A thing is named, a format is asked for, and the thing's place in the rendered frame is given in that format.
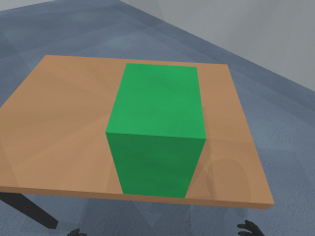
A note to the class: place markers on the table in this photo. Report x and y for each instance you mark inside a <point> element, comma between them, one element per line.
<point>53,140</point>

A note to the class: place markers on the carton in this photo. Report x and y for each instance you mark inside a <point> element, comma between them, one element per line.
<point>156,129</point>

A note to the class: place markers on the robot right hand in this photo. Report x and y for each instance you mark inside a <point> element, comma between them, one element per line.
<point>249,225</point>

